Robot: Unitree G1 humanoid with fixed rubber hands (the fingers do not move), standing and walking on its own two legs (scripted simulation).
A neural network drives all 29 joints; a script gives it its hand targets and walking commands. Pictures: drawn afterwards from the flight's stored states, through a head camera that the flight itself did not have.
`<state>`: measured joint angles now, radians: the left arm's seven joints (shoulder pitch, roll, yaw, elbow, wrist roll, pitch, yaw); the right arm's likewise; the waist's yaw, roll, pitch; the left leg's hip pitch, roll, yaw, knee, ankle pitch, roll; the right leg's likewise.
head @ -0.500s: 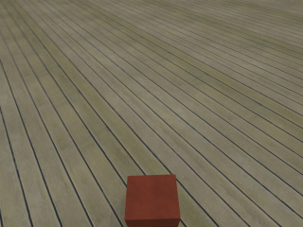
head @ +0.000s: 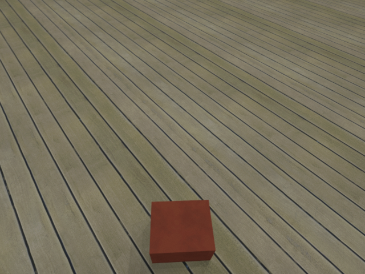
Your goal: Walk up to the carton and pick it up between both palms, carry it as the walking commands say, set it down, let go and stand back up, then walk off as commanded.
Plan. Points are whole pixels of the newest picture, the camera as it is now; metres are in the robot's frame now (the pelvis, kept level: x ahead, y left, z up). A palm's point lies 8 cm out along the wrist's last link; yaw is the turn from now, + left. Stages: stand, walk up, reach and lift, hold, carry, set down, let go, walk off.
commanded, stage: walk up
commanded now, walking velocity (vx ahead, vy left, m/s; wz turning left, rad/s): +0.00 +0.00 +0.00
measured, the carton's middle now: (180, 231) +0.44 -0.03 -0.68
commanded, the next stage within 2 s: stand in 1.88 s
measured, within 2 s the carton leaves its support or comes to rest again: neither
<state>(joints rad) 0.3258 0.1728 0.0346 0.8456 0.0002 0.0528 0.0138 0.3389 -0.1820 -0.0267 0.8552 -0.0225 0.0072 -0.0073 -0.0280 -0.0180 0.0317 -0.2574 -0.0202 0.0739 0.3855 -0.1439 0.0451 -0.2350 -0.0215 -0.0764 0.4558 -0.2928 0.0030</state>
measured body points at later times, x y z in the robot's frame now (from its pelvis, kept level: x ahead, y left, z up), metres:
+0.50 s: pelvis -0.01 +0.00 -0.01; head -0.01 +0.01 +0.44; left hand +0.05 +0.23 -0.16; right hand +0.04 -0.24 -0.15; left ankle -0.01 +0.10 -0.71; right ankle +0.01 -0.11 -0.74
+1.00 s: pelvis -0.04 +0.01 +0.00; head -0.02 +0.03 +0.45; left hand +0.01 +0.24 -0.15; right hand -0.03 -0.23 -0.13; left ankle +0.00 +0.11 -0.74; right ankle -0.09 -0.12 -0.70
